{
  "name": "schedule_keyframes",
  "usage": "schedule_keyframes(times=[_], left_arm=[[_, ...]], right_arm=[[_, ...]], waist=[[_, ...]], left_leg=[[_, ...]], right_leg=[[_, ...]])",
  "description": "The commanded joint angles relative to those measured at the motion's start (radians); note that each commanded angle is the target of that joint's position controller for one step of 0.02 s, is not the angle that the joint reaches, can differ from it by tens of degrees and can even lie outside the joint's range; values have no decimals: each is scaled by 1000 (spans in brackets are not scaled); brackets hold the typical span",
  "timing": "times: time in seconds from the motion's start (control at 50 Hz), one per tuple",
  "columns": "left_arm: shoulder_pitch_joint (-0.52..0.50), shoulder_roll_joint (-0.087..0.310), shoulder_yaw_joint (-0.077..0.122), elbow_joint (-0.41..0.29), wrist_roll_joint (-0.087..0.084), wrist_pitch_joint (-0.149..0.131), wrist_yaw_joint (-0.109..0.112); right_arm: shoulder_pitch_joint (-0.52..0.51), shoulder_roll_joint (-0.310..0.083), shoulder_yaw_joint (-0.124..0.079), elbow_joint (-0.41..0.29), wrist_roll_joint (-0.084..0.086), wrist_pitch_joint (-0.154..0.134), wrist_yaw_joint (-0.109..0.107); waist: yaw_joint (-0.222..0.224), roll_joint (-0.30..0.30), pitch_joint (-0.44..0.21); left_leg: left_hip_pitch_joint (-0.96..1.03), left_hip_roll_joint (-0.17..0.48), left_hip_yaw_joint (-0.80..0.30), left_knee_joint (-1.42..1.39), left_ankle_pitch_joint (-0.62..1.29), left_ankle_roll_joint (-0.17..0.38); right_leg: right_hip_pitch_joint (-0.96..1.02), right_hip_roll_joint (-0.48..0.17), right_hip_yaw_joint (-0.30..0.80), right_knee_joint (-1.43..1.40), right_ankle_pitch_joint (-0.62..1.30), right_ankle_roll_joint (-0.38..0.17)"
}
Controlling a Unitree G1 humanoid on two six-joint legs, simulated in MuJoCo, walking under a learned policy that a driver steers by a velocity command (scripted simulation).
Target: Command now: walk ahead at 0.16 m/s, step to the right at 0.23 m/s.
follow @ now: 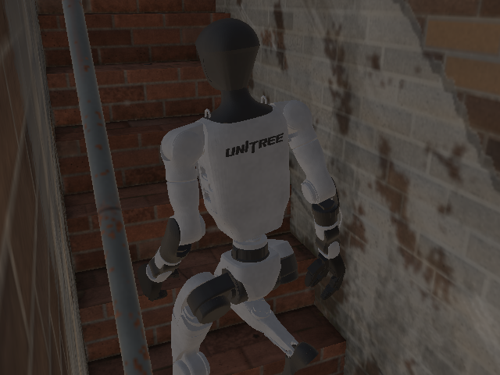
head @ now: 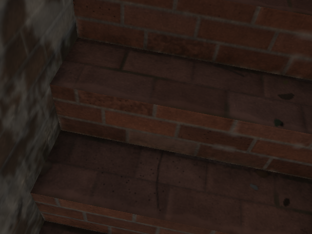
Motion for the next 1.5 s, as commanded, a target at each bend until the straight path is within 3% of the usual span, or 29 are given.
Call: schedule_keyframes(times=[0.02,0.06,0.14,0.16,0.18,0.2,0.24,0.28,0.32,0.38,0.68,0.7,0.74,0.76,0.78,0.8,0.82,0.86,0.98,1.3,1.32,1.34,1.36,1.38,1.4,1.42,1.44,1.46,1.5], left_arm=[[-95,1,5,-109,32,14,46],[-185,92,-71,-159,-30,104,-44],[-99,152,-68,-156,12,135,-60],[-156,227,-47,-167,-31,146,-81],[-183,-71,-95,-195,-30,99,-6],[-154,-84,-112,-145,-54,82,26],[198,12,-57,27,-7,48,42],[461,306,25,124,-9,34,47],[157,257,14,51,-9,-2,52],[70,75,-12,101,11,-19,12],[531,143,57,213,26,-124,80],[777,-24,-31,444,122,-69,-24],[787,-7,-31,493,135,-28,-82],[545,103,7,392,116,-11,-116],[528,341,75,415,81,21,-180],[183,354,77,193,-64,-96,-52],[248,329,74,319,-134,-153,-37],[383,299,103,323,-101,-115,-92],[227,16,21,133,31,-20,-27],[-132,-35,-62,-185,-80,60,-25],[-161,211,-34,-199,-132,157,-63],[-19,-90,-61,-191,-6,131,-5],[156,-36,-48,-90,37,117,6],[155,236,-16,-142,-45,105,-30],[189,324,14,-100,-10,82,-43],[281,249,36,-69,55,79,28],[547,308,24,22,138,53,-82],[147,308,69,-14,-2,38,33],[60,157,35,73,7,20,56]], right_arm=[[19,-180,-48,-39,-6,-73,-4],[150,-108,26,38,-4,-58,73],[-133,-245,-5,-8,-114,-16,178],[-113,-353,-34,-2,-34,-16,191],[-125,-310,-54,-53,82,-17,63],[-88,-294,-44,-26,95,-8,6],[-43,-216,-15,-41,54,4,53],[-396,-109,-24,-197,11,46,126],[-384,102,28,-266,-52,68,135],[-194,44,37,-207,-62,107,100],[-746,76,65,-475,-18,99,80],[-845,21,128,-534,77,30,105],[-1019,39,158,-684,9,28,80],[-1107,19,173,-714,-36,52,93],[-1157,67,188,-746,60,119,138],[-151,-12,74,-476,72,115,47],[115,-110,20,-287,94,113,0],[62,-315,-34,-203,43,159,-14],[-364,-36,19,-37,27,87,27],[-195,-324,-81,-131,41,9,-10],[-112,-276,-21,-44,-66,-2,173],[-220,-353,-91,-182,31,10,37],[-122,-284,-56,-116,80,9,10],[-246,-294,-23,-43,-12,-3,233],[-390,-231,-20,-153,-61,15,277],[-343,-106,-27,-247,68,36,124],[-264,-64,-3,-149,25,71,207],[-244,35,-10,-292,-31,46,114],[-182,43,35,-283,-21,50,89]], waist=[[-14,257,46],[-86,391,-236],[130,180,-107],[123,266,-119],[73,358,-34],[60,445,-118],[141,299,-308],[313,-442,-220],[100,-292,-101],[-53,-80,-23],[196,15,130],[249,1,16],[166,158,47],[80,200,-25],[-21,-75,-168],[-239,-194,-190],[-330,-153,-269],[-189,433,-602],[115,222,-32],[54,240,-5],[42,218,-214],[85,388,-101],[99,332,-274],[220,290,-180],[239,97,-130],[232,-380,-220],[369,-229,-242],[96,-345,-260],[-2,-164,-125]], left_leg=[[283,268,-300,-294,93,193],[393,351,-403,-316,-154,254],[-244,286,-201,-592,-443,160],[-332,317,-222,-719,-336,249],[-117,186,1,-812,-157,222],[-14,147,22,-683,142,209],[143,100,88,-119,1040,253],[-366,-112,-110,600,104,149],[-543,-185,-396,1201,111,126],[-564,-130,-233,1309,155,99],[-1379,-29,-225,1755,-480,102],[-1781,3,-335,1814,-601,251],[-1676,92,-186,1195,-603,318],[-846,97,-47,797,-277,297],[-98,-59,22,828,48,128],[230,-147,88,720,-90,127],[447,-153,81,605,141,114],[368,300,-1080,-139,147,333],[-161,198,-472,-28,-71,234],[-64,283,-21,-682,-47,153],[-231,398,-190,-678,-223,217],[69,276,47,-625,86,171],[86,176,87,-559,302,192],[-183,220,-20,-369,326,201],[-365,81,5,-7,223,154],[-273,-88,-34,392,175,169],[-594,-142,-624,803,574,231],[-490,-191,-393,1072,220,137],[-469,-143,-288,1110,121,88]], right_leg=[[-381,-48,25,72,-42,-1],[-616,-107,77,239,-387,-91],[-146,-210,-89,-378,-208,-212],[1,-104,-214,-416,-585,-92],[262,-171,-425,-666,-454,-78],[325,-169,-319,-782,-485,-60],[550,6,-260,-888,-563,-94],[634,-229,716,-1735,-1094,-217],[464,-239,766,-1735,-978,-113],[390,-155,341,-1454,-649,-102],[1247,-419,289,-1802,140,-258],[1487,-462,281,-1698,142,-161],[1284,-364,123,-1846,167,-62],[602,-290,35,-2104,167,-95],[119,-251,41,-2184,780,-185],[487,-256,-196,-1996,1490,-159],[464,-220,-173,-1667,1643,-36],[505,79,49,-576,66,66],[116,36,104,-36,123,12],[180,-253,-255,-734,-365,-42],[264,-76,-154,-569,-644,-52],[348,-197,-283,-729,-425,-83],[593,3,-454,-727,-419,-92],[418,-6,71,-881,-670,-188],[381,-141,483,-1190,-951,-316],[600,-214,566,-1619,-1069,-230],[588,-277,1008,-1639,-979,-170],[687,-271,888,-1815,-1036,-93],[523,-172,491,-1489,-753,-144]])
